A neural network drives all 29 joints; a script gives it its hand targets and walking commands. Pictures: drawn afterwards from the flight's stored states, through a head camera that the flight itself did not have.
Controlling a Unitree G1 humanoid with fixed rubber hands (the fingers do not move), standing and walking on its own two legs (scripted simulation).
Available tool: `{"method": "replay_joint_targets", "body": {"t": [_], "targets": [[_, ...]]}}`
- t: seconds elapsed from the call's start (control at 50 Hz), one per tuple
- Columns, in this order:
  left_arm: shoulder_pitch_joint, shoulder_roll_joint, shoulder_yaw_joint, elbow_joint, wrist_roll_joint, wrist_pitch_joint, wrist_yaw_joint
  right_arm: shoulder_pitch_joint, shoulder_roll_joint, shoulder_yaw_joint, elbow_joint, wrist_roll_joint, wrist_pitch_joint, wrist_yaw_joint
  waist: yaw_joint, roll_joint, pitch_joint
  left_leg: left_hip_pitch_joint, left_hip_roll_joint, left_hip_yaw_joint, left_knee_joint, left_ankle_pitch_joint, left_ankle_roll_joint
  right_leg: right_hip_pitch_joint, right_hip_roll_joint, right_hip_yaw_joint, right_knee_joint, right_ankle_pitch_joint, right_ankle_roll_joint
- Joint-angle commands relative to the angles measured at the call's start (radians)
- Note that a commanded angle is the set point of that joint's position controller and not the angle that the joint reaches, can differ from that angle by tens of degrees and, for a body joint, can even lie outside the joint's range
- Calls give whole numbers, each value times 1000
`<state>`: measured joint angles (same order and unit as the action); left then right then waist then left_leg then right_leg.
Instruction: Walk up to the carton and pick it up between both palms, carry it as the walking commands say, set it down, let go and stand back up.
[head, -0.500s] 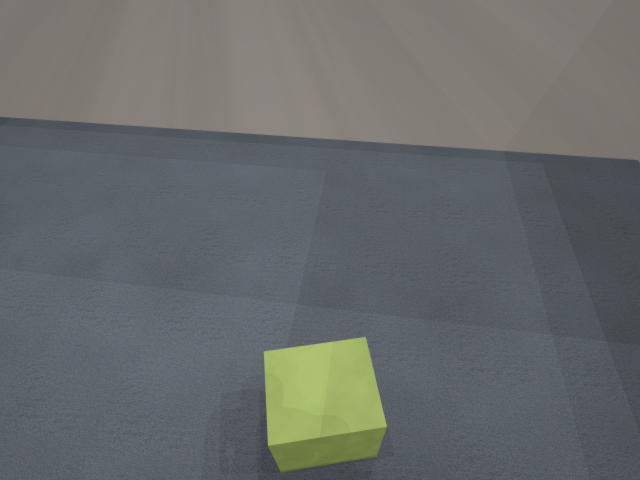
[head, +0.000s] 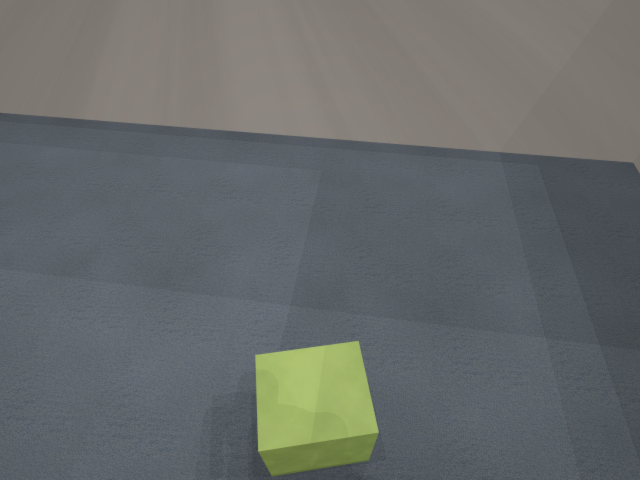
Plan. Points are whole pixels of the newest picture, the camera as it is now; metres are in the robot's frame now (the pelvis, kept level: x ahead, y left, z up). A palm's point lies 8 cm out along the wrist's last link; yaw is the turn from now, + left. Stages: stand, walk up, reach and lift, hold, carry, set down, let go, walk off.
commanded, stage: stand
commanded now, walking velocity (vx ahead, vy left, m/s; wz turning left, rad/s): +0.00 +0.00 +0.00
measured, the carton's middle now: (314, 410) +0.40 +0.03 -0.64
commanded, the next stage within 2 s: reach and lift in 0.08 s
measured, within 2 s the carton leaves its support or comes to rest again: neither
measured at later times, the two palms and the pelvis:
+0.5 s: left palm out of the picture +0.12 +0.24 -0.14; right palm out of the picture +0.11 -0.21 -0.15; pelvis -0.03 +0.02 -0.03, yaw -1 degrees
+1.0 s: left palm (171, 452) +0.20 +0.24 -0.17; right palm (476, 430) +0.22 -0.23 -0.18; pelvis -0.11 +0.01 -0.09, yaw -1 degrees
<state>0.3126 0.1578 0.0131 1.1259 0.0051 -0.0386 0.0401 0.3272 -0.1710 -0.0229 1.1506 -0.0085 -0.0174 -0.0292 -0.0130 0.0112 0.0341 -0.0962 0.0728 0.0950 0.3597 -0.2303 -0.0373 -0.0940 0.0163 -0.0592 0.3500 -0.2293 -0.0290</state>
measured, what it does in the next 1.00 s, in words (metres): lowers itself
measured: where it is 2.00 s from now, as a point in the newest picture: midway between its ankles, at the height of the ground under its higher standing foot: outside the picture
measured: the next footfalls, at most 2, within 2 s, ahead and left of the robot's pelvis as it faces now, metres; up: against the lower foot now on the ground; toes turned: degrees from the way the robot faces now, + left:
none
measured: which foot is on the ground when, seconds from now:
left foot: down 0.00-1.00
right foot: down 0.00-1.00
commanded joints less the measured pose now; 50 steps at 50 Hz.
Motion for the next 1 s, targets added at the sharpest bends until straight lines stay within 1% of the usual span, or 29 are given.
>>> {"method": "replay_joint_targets", "body": {"t": [0.0,0.06,0.08,0.1,0.12,0.14,0.16,0.18,0.2,0.22,0.24,0.26,0.28,0.3,0.32,0.34,0.36,0.4,0.42,0.46,0.5,0.56,0.6,0.64,0.7,0.76,0.84,0.98], "targets": [[69,94,15,-1,-1,-6,1,74,-85,-10,-2,-1,-5,-2,3,-15,50,-20,76,-60,-49,139,37,-43,-127,93,-57,256,-1],[65,99,16,5,-2,-7,0,67,-88,-9,-2,-2,-6,-2,5,-12,48,-20,79,-61,-51,140,38,-43,-127,92,-53,258,-1],[-286,180,48,-346,-75,32,-1,-284,-140,47,-353,157,29,-15,74,-72,-187,-339,-84,-94,187,-148,84,-340,-69,134,122,-155,13],[-637,159,-41,-593,-104,109,3,-635,-101,82,-636,171,101,-24,23,-85,-217,-362,-54,-85,242,-160,77,-394,-85,118,151,-156,17],[-578,178,-34,-549,-83,206,1,-595,-163,50,-560,151,198,-29,-2,-59,-168,-399,-43,-93,282,-195,55,-411,-87,98,184,-169,-2],[-472,211,-49,-542,-85,299,-6,-523,-224,63,-582,148,288,-23,-6,-51,-130,-361,-58,-81,292,-167,54,-462,-78,67,187,-196,-13],[-392,224,-62,-549,-109,405,-4,-393,-193,39,-537,129,394,-22,-11,-12,-137,-329,-74,-56,277,-145,64,-448,-60,51,176,-193,-32],[-327,207,-76,-514,-111,517,-13,-315,-154,33,-500,127,509,-16,-10,12,-98,-339,-81,-52,267,-98,75,-450,-50,55,175,-102,-36],[-259,208,-65,-498,-99,605,-14,-239,-140,19,-471,106,594,-8,-8,8,-116,-325,-81,-65,273,-21,65,-440,-50,73,188,0,-37],[-169,192,-51,-467,-81,671,-17,-159,-124,15,-434,68,661,0,5,16,-141,-335,-85,-87,267,80,55,-415,-40,84,210,144,-40],[-116,170,-42,-457,-78,712,-21,-126,-123,16,-434,68,704,7,17,33,-211,-347,-92,-107,265,156,57,-338,-32,94,227,259,-43],[-97,153,-36,-473,-81,741,-23,-124,-126,21,-457,84,726,18,16,12,-260,-332,-93,-128,272,275,69,-301,-20,102,243,388,-40],[-105,128,-39,-504,-81,758,-23,-152,-133,15,-493,86,731,32,10,-24,-289,-288,-85,-146,273,328,75,-300,-8,110,240,416,-39],[-96,112,-45,-529,-66,761,-22,-165,-142,25,-526,78,729,38,15,-25,-292,-300,-86,-151,264,385,76,-283,-1,113,235,473,-40],[-111,98,-34,-577,-63,739,-22,-177,-135,11,-564,60,707,45,12,-21,-303,-300,-86,-153,246,428,74,-249,-5,125,226,525,-36],[-144,102,-17,-624,-51,709,-24,-198,-123,-5,-600,34,679,51,8,-16,-300,-306,-86,-152,229,441,72,-232,-9,129,216,541,-27],[-183,109,3,-677,-35,677,-25,-217,-121,-26,-636,12,646,64,7,-5,-300,-300,-83,-146,227,437,63,-243,-8,121,219,522,-20],[-243,96,38,-761,0,623,-25,-248,-130,-74,-697,-30,583,95,12,3,-313,-340,-80,-130,275,408,42,-309,2,105,265,466,-16],[-263,84,54,-791,6,596,-26,-273,-137,-92,-729,-42,553,108,14,-2,-327,-366,-80,-129,308,385,33,-351,4,102,300,430,-13],[-280,53,74,-818,11,555,-26,-316,-166,-117,-755,-46,504,129,17,-2,-375,-410,-82,-126,360,354,15,-410,13,95,376,370,-8],[-277,31,84,-830,15,530,-23,-339,-188,-125,-754,-33,473,145,23,4,-420,-450,-84,-119,403,336,11,-445,19,79,442,318,4],[-263,12,78,-846,3,518,-16,-371,-213,-113,-749,-8,453,162,28,1,-474,-477,-85,-107,441,267,4,-504,27,57,500,228,7],[-270,9,75,-857,-6,527,-7,-402,-232,-100,-736,9,459,174,33,5,-477,-476,-81,-103,441,177,-3,-557,27,46,507,130,2],[-310,18,78,-866,-8,543,1,-450,-247,-97,-718,23,471,182,34,6,-436,-487,-76,-102,427,51,-10,-610,20,42,499,16,-6],[-416,44,98,-856,-7,560,4,-550,-251,-98,-689,33,487,184,32,-10,-350,-554,-75,-94,409,-151,-5,-646,1,47,491,-135,-9],[-538,69,117,-825,-15,565,-6,-664,-255,-106,-665,39,497,172,23,-43,-317,-619,-81,-78,416,-267,5,-640,-10,57,490,-224,-6],[-700,102,139,-751,-27,558,-22,-826,-255,-112,-621,50,497,147,26,-68,-328,-674,-90,-59,445,-285,9,-640,-16,61,500,-252,1],[-948,166,186,-598,-41,526,-36,-1079,-259,-110,-509,71,477,104,44,-73,-437,-752,-108,-40,496,-234,13,-645,-23,63,520,-235,20]]}}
